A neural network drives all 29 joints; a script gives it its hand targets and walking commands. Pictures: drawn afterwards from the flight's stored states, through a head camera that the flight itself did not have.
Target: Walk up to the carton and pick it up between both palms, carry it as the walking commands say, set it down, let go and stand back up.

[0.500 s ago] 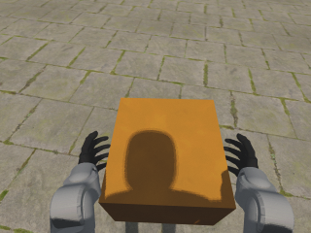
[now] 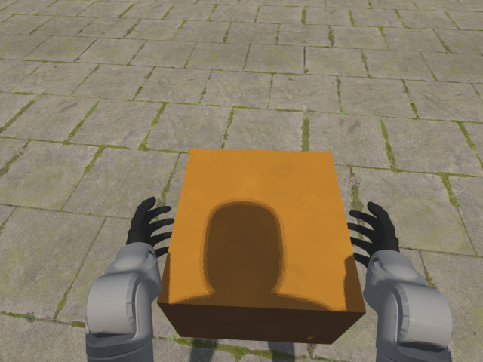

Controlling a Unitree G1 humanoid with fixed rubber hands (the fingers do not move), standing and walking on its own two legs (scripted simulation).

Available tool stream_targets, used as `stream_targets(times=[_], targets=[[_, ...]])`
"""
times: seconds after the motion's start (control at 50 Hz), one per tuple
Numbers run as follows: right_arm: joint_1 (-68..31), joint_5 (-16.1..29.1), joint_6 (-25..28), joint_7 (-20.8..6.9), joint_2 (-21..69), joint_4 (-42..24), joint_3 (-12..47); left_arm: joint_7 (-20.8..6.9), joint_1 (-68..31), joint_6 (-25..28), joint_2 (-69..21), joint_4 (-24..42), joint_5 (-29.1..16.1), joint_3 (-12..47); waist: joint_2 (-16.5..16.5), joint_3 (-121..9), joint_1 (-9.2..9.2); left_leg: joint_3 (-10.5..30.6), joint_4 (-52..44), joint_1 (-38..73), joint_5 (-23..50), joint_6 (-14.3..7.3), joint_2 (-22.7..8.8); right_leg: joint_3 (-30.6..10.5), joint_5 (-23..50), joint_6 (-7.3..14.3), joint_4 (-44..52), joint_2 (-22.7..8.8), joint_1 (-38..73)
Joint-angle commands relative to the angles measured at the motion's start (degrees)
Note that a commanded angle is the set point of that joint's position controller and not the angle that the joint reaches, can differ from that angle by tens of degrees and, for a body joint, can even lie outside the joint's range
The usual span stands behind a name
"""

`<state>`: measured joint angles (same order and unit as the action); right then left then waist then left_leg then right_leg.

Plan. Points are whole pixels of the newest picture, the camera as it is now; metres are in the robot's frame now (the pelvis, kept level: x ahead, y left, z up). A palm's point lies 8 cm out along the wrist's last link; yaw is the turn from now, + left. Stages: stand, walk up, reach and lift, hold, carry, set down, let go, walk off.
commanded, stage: carry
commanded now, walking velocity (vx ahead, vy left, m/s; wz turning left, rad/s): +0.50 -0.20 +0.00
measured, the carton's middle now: (257, 241) +0.33 +0.00 +0.00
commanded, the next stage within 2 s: none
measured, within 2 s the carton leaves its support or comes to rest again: neither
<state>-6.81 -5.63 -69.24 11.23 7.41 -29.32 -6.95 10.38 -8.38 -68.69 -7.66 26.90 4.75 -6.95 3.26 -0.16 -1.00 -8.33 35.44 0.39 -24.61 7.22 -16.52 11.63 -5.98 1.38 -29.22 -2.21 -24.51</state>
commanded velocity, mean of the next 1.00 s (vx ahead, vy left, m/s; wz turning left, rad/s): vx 0.50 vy -0.20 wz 0.00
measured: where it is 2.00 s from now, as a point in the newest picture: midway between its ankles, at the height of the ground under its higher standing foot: (309, 163)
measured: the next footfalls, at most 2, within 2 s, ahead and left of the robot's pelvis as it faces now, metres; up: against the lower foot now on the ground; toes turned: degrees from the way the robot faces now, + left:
left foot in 0.38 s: +0.38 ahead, +0.05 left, +0.00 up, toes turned +13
right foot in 0.82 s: +0.70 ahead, -0.28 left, +0.00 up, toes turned -10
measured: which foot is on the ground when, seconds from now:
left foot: up 0.00-0.36, down 0.38-0.86, up 0.88-1.00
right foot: down 0.00-0.42, up 0.44-0.80, down 0.82-1.00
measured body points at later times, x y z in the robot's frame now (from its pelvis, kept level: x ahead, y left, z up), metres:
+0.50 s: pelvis +0.32 -0.05 +0.02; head +0.32 -0.03 +0.47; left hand +0.59 +0.12 +0.10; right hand +0.57 -0.22 +0.11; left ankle +0.34 +0.04 -0.72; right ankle +0.18 -0.15 -0.64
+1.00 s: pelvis +0.63 -0.19 +0.03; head +0.69 -0.20 +0.47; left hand +0.90 -0.02 +0.09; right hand +0.90 -0.35 +0.09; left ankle +0.54 -0.07 -0.64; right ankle +0.66 -0.28 -0.72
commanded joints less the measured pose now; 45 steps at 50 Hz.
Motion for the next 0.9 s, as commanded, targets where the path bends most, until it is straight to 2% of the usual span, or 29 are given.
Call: stream_targets(times=[0.0,0.02,0.04,0.1,0.14,0.24,0.28,0.32,0.34,0.36,0.38,0.4,0.42,0.44,0.46,0.48,0.52,0.54,0.58,0.64,0.72,0.74,0.76,0.78,0.8,0.82,0.84,0.86,0.88], targets=[[-23.7,21.4,0.3,-13.9,52.4,-8.8,41.9,-14.4,-19.8,-0.1,-53.6,5.4,-22.9,39.9,-13.4,-22.0,0.22,6.1,34.3,-37.9,-2.6,-4.3,9.1,-19.9,32.6,6.5,9.4,-18.1,43.7],[-25.5,22.2,0.8,-14.3,54.3,-9.0,42.7,-14.7,-20.2,0.7,-54.9,6.3,-23.1,39.5,-12.2,-22.8,0.08,6.5,28.9,-35.6,0.0,-4.4,8.9,-17.1,30.5,5.1,10.9,-15.9,41.0],[-26.6,22.8,1.2,-14.7,55.5,-8.6,43.8,-14.9,-19.3,1.4,-55.4,6.0,-22.3,38.9,-12.3,-22.4,-0.35,4.8,23.3,-32.7,1.0,-4.2,9.7,-14.3,27.0,4.4,13.1,-14.2,37.0],[-25.2,22.3,2.9,-14.9,57.4,-8.7,44.9,-15.9,-21.0,2.9,-56.5,9.4,-23.1,41.5,-12.9,-22.7,-0.63,2.3,14.6,-32.4,4.3,-4.3,10.0,-9.6,22.3,6.2,16.5,-15.2,37.8],[-23.7,21.9,3.4,-15.0,57.0,-8.5,44.6,-16.4,-21.1,3.2,-55.9,10.3,-23.6,43.1,-10.8,-21.2,-0.56,1.2,7.7,-30.1,6.8,-4.8,10.4,-6.4,15.4,6.9,17.6,-14.3,35.0],[-21.0,20.7,2.4,-14.5,53.0,-8.3,42.8,-16.0,-21.0,1.8,-51.2,11.0,-23.4,44.1,-9.7,-16.0,-0.48,-1.8,-2.4,-25.2,15.1,-6.0,12.7,-3.8,19.8,6.6,16.2,-13.4,30.9],[-20.4,20.0,1.4,-14.2,50.9,-6.7,41.6,-15.5,-21.9,0.7,-48.9,10.3,-23.0,43.9,-7.5,-14.1,-0.32,-3.2,-5.6,-22.6,16.6,-6.6,13.2,-2.6,23.6,5.5,12.9,-12.1,30.4],[-17.4,19.3,0.5,-13.8,48.9,-3.4,40.4,-15.0,-23.0,-0.6,-47.1,9.4,-22.4,43.8,-2.5,-16.9,1.68,-2.9,-11.3,-6.0,16.6,-8.9,13.1,0.1,24.9,2.5,1.3,-8.1,22.1],[-17.1,18.9,0.0,-13.6,47.3,-2.5,39.3,-14.8,-23.5,-1.4,-45.9,8.6,-21.8,43.4,2.1,-20.4,3.02,4.4,-11.1,7.5,19.2,-12.0,6.7,1.1,21.1,0.0,-9.6,-5.3,11.1],[-17.5,18.2,-0.5,-13.2,45.3,-1.5,38.0,-14.7,-23.7,-2.2,-44.5,7.3,-21.3,42.8,12.8,-22.5,3.53,21.8,-15.5,15.6,20.8,-17.5,-5.7,1.3,2.0,-2.4,-25.8,0.7,-0.7],[-17.9,17.9,-0.7,-12.9,45.9,-0.1,37.8,-14.8,-23.3,-2.7,-44.4,4.9,-21.1,42.1,16.5,-21.5,3.52,35.3,-18.6,18.8,29.5,-23.6,-12.9,-7.7,-25.8,-1.7,-37.7,3.7,-11.5],[-17.2,17.9,-0.4,-13.0,47.2,-1.0,38.8,-15.1,-23.1,-2.6,-45.7,4.6,-21.9,42.6,6.6,-20.8,3.66,31.8,-17.0,16.4,34.1,-23.1,-11.7,-12.8,-25.9,-1.3,-40.1,-1.5,-12.0],[-18.5,17.5,-0.4,-13.2,47.4,-1.1,38.2,-15.5,-21.7,-2.6,-47.6,1.6,-22.0,41.5,-0.3,-17.9,3.46,27.8,-17.2,10.9,39.6,-20.8,-12.1,-12.8,-23.8,-1.5,-38.9,-2.6,-11.4],[-20.9,18.2,-0.3,-13.5,49.2,-2.1,38.5,-15.6,-22.0,-2.3,-50.0,1.4,-22.1,40.8,-4.8,-16.4,3.15,24.0,-18.9,8.2,36.7,-18.2,-10.9,-13.6,-21.6,-1.6,-33.8,-4.2,-10.3],[-23.7,19.8,0.0,-13.9,50.9,-3.6,39.5,-15.5,-22.0,-1.8,-52.0,0.9,-21.6,39.9,-4.8,-15.6,2.95,19.5,-20.2,7.7,33.4,-15.8,-9.2,-12.6,-19.9,-1.7,-28.2,-5.2,-10.5],[-25.8,21.2,0.3,-14.6,51.9,-5.3,41.0,-15.4,-21.7,-1.2,-52.9,1.6,-21.0,39.6,-3.7,-15.9,2.67,16.1,-21.2,7.6,31.9,-14.6,-7.9,-11.1,-17.9,-2.1,-24.5,-5.3,-9.4],[-28.0,23.0,1.0,-15.4,53.6,-6.3,42.1,-14.8,-22.4,-0.3,-54.5,1.9,-20.0,39.4,1.4,-14.5,2.32,10.8,-24.4,5.3,25.0,-13.1,-5.5,-7.3,-11.0,-3.1,-18.3,-4.0,-7.2],[-28.2,23.6,1.5,-15.8,54.1,-6.9,42.2,-14.4,-22.8,0.3,-55.3,2.8,-19.8,39.8,3.1,-13.6,2.23,7.9,-25.6,4.5,24.5,-12.4,-4.1,-6.4,-7.1,-3.7,-15.1,-3.8,-6.3],[-28.3,24.2,2.2,-16.2,54.0,-8.1,41.5,-13.7,-23.7,1.0,-55.8,5.2,-19.9,40.9,6.3,-12.8,1.98,2.9,-26.6,4.2,26.9,-10.7,-1.5,-4.4,-0.9,-4.5,-9.7,-3.1,-4.7],[-25.7,23.7,2.2,-16.0,52.2,-8.1,39.8,-12.7,-23.2,1.0,-54.4,7.1,-19.7,41.7,10.8,-12.5,1.71,-2.3,-26.2,6.9,35.2,-8.5,0.0,-2.0,4.6,-4.5,-4.0,-2.1,-3.2],[-20.5,21.1,0.7,-14.8,48.5,-5.6,38.4,-12.3,-22.1,-0.4,-49.8,6.8,-19.6,41.1,10.4,-11.1,2.00,-4.6,-23.7,10.3,38.9,-6.7,-0.7,-1.2,7.0,-3.5,2.9,-1.4,-0.5],[-20.4,20.2,0.4,-14.4,47.6,-5.0,37.9,-12.4,-22.2,-0.9,-48.8,5.4,-19.3,40.4,9.2,-12.1,1.84,-5.5,-20.6,10.2,41.0,-6.1,-0.2,0.0,7.2,-3.3,5.5,-0.5,3.2],[-19.9,19.3,-0.1,-14.0,46.8,-4.3,37.5,-12.5,-21.0,-1.3,-47.7,3.7,-19.1,39.5,6.1,-14.1,1.14,-7.0,-13.2,9.3,43.2,-5.2,1.7,1.8,7.0,-2.9,8.7,1.2,9.4],[-19.8,18.5,-0.5,-13.6,45.8,-4.0,37.1,-12.7,-18.6,-1.7,-46.9,2.1,-19.1,38.6,1.3,-17.6,0.07,-7.6,-2.8,6.7,39.5,-4.2,4.4,2.4,4.3,-2.9,11.4,2.5,17.3],[-21.6,18.3,-0.8,-13.3,45.3,-4.3,36.9,-13.0,-17.3,-1.9,-46.4,1.5,-19.3,38.0,-7.1,-21.9,-1.28,-6.5,10.8,-6.1,24.6,-3.0,5.6,-6.9,7.6,-1.3,9.0,-5.4,30.9],[-22.5,19.0,-0.9,-13.0,47.3,-6.4,38.6,-13.4,-19.5,-1.7,-46.6,4.1,-20.6,38.8,-20.2,-21.8,-0.27,-4.4,23.7,-23.9,-3.7,-2.3,11.7,-24.6,12.3,2.8,11.2,-15.6,41.3],[-23.3,20.0,-0.5,-13.1,48.7,-9.1,40.9,-13.7,-19.1,-1.1,-49.1,4.3,-21.6,39.5,-23.1,-22.6,-0.36,1.7,31.1,-37.3,-8.7,-3.5,12.5,-31.6,17.1,7.2,10.6,-18.9,50.4],[-23.7,20.4,-0.2,-13.2,50.6,-9.0,41.5,-14.2,-19.6,-0.8,-51.9,4.2,-22.6,39.8,-17.0,-20.6,0.37,5.4,35.5,-39.3,-5.1,-3.8,10.3,-26.2,23.3,7.0,11.0,-18.7,45.1],[-25.7,21.1,0.1,-13.5,52.1,-9.6,42.3,-14.5,-20.6,-0.2,-53.4,4.7,-23.0,39.4,-14.1,-21.0,0.23,7.1,33.6,-36.7,-1.1,-4.5,8.9,-21.4,23.9,5.6,12.4,-17.7,40.7]])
